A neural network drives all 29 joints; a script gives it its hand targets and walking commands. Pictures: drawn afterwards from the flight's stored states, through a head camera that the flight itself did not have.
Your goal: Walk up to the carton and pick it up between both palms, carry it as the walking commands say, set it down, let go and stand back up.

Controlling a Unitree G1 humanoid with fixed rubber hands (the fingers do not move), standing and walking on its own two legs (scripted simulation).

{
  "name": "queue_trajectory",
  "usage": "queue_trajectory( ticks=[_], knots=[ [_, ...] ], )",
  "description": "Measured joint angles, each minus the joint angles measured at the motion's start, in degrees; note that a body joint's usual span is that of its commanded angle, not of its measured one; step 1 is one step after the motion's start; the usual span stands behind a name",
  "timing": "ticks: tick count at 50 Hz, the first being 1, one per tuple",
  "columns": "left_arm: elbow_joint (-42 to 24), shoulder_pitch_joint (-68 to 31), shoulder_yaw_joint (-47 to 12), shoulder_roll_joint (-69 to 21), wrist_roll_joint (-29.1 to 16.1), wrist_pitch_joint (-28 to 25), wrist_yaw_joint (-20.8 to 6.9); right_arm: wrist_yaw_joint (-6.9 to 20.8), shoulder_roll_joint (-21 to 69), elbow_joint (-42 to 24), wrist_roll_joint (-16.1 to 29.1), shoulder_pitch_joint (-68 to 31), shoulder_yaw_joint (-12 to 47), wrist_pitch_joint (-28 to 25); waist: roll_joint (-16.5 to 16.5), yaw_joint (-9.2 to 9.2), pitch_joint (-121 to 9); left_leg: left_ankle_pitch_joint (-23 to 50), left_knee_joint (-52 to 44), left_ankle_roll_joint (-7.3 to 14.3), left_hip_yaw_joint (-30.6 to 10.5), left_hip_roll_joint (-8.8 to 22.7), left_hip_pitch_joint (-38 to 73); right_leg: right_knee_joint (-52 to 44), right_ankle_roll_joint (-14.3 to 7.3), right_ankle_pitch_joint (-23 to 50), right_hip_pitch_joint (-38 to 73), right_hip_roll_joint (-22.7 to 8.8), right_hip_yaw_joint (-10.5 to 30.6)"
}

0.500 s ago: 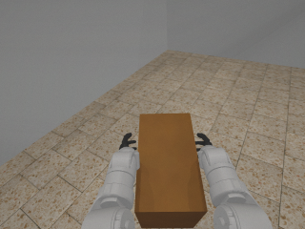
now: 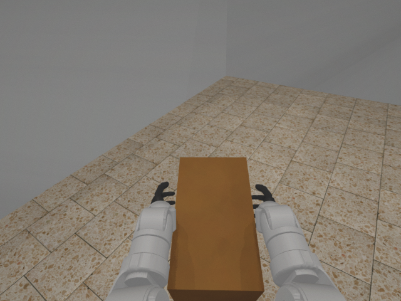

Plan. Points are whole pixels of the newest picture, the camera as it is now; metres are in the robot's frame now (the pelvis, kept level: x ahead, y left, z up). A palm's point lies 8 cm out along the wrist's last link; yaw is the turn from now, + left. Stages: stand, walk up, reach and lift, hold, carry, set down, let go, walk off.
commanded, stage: hold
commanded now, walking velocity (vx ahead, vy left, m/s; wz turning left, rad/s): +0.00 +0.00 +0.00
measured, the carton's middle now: (213, 232) +0.30 +0.00 -0.04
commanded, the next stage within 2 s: carry in 0.78 s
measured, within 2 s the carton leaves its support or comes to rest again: neither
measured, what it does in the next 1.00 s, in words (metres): stands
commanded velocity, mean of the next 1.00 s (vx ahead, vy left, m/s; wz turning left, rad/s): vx -0.07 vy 0.00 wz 0.00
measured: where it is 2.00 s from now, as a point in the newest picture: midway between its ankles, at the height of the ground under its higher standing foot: outside the picture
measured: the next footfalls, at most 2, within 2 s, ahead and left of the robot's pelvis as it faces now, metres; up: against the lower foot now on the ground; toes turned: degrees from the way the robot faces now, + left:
right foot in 1.54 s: -0.06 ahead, -0.08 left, +0.00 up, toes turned -1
left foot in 1.76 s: -0.08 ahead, +0.12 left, +0.00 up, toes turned +4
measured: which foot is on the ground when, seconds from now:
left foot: down 0.00-1.00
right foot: down 0.00-1.00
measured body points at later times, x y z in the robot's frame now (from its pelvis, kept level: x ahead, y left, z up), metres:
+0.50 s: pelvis -0.01 +0.00 +0.00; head -0.10 +0.00 +0.44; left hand +0.30 +0.12 +0.04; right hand +0.29 -0.12 +0.04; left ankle +0.05 +0.13 -0.73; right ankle +0.04 -0.13 -0.73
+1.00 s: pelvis -0.03 +0.00 -0.01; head -0.02 +0.01 +0.44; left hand +0.31 +0.12 +0.04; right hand +0.31 -0.13 +0.04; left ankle +0.05 +0.13 -0.73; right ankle +0.04 -0.13 -0.73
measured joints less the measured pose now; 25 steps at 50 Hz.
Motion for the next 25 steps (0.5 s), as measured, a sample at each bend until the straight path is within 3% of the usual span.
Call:
queue_trajectory(
  ticks=[10,25],
  knots=[
    [0.6,-0.3,0.4,-0.1,-0.3,-0.3,-0.1,-1.8,-0.1,-1.0,0.3,0.2,1.4,1.1,-0.4,0.06,1.1,0.5,-0.4,0.2,0.6,-0.1,0.5,0.2,0.2,0.3,0.1,-0.1,0.7],
    [0.7,-1.9,1.6,-0.7,0.7,-1.0,0.7,-1.2,0.2,0.9,-0.3,-2.2,-1.6,-0.8,-0.8,0.68,1.9,0.1,1.7,0.1,0.5,0.0,-1.6,1.7,0.3,0.2,-1.7,0.2,0.5]
  ],
)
